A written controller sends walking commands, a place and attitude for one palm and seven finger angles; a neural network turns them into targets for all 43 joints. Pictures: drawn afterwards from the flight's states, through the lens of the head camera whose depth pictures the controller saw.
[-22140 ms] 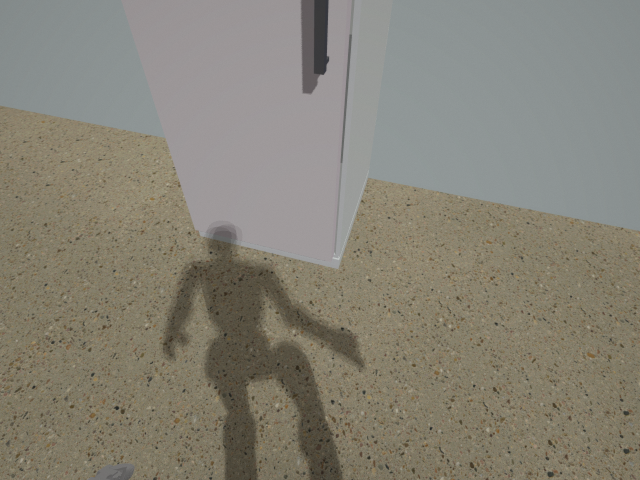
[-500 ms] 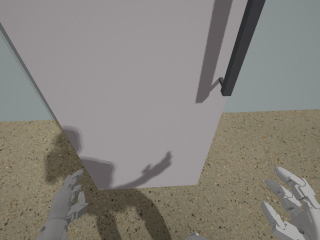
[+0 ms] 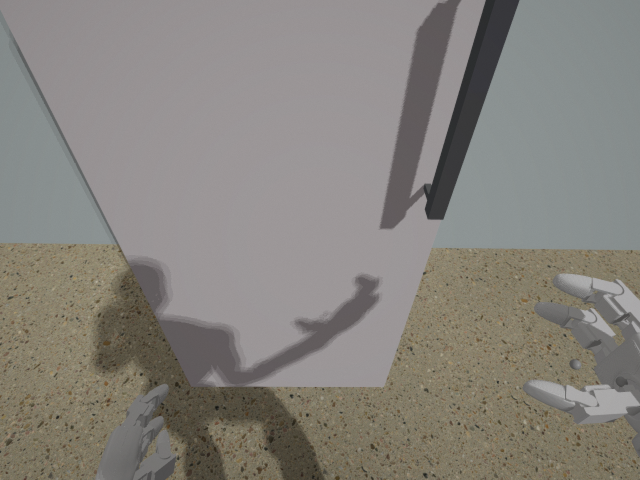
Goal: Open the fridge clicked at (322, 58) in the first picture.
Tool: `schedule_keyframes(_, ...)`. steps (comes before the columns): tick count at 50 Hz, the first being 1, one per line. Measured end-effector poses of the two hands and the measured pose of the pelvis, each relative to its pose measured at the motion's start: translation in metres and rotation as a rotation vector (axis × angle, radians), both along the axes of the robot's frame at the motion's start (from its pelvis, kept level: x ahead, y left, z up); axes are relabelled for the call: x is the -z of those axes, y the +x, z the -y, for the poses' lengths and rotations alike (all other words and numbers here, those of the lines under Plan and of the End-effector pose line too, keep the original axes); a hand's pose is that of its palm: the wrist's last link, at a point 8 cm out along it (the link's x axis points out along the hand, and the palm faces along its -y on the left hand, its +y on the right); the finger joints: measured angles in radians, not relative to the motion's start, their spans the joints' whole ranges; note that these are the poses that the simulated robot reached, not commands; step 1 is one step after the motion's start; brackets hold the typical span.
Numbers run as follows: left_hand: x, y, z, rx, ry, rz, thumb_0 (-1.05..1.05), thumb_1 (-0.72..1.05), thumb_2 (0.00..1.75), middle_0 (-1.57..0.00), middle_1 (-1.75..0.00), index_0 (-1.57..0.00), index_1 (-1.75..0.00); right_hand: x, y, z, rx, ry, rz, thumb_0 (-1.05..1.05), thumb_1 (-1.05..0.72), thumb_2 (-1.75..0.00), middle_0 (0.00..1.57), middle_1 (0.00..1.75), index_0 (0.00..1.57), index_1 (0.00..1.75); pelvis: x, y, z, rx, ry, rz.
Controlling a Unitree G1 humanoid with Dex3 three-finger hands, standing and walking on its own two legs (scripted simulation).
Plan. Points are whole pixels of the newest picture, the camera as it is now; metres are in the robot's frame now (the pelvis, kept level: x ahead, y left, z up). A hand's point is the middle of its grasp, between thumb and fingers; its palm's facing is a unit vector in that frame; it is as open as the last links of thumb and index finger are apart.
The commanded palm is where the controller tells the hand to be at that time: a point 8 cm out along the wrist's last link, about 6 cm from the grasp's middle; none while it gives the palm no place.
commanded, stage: raise the hand to about handle height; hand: right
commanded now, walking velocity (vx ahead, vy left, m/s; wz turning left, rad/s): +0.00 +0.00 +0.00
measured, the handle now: (460, 105) +0.50 -0.15 +0.25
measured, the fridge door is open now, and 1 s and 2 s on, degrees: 0 0 0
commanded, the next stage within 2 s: move the hooked fingers beside the handle in 1.10 s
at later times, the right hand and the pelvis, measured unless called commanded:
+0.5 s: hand out of the picture +0.24 -0.29 +0.23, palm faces +0.06 +0.99 -0.14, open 13.9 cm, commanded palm +0.21 -0.32 +0.25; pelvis -0.02 +0.00 +0.01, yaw -2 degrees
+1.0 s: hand out of the picture +0.28 -0.27 +0.25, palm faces +0.03 +0.99 -0.13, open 14.0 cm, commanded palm +0.24 -0.31 +0.26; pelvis +0.00 +0.01 +0.01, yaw -1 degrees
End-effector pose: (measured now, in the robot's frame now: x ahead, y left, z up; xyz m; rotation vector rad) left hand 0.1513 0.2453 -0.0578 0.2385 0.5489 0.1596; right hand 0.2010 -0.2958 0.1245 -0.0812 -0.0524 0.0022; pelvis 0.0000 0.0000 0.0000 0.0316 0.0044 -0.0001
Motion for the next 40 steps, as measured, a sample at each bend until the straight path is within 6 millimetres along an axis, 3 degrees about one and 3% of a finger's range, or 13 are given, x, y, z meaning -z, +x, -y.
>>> schedule_keyframes(10,-0.025,0.031,0.038,0.100,-0.030,0.102,0.01,0.90,0.89,-0.20,-0.30,-0.20,-0.30,-0.046,0.007,0.025,0.030,-0.025,0.065,0.00,0.30,-0.38,0.28,1.07,0.29,1.07,-0.008,-0.009,0.007,0.017,0.001,0.055)
schedule_keyframes(19,-0.027,0.035,0.058,0.167,-0.067,0.091,0.01,0.90,0.89,-0.20,-0.30,-0.20,-0.30,-0.081,0.010,0.038,0.045,-0.047,0.060,0.00,0.45,-0.32,0.29,1.17,0.30,1.17,-0.012,-0.017,0.006,0.032,0.000,0.083)
schedule_keyframes(25,-0.021,0.030,0.054,0.169,-0.078,0.058,0.01,0.90,0.89,-0.21,-0.30,-0.20,-0.30,-0.107,0.015,0.042,0.047,-0.065,0.076,-0.01,0.48,-0.30,0.30,1.19,0.30,1.19,-0.013,-0.019,0.002,0.035,-0.002,0.092)
schedule_keyframes(33,-0.015,0.024,0.035,0.147,-0.075,0.034,0.01,0.90,0.89,-0.20,-0.30,-0.20,-0.30,-0.136,0.029,0.044,0.042,-0.081,0.078,-0.01,0.50,-0.30,0.30,1.19,0.30,1.20,-0.013,-0.018,-0.005,0.032,-0.005,0.092)
schedule_keyframes(40,-0.015,0.025,0.017,0.116,-0.077,0.033,0.01,0.90,0.89,-0.20,-0.30,-0.20,-0.30,-0.128,0.042,0.035,0.008,-0.053,0.031,-0.01,0.50,-0.30,0.30,1.20,0.30,1.20,-0.013,-0.011,-0.009,0.017,-0.008,0.077)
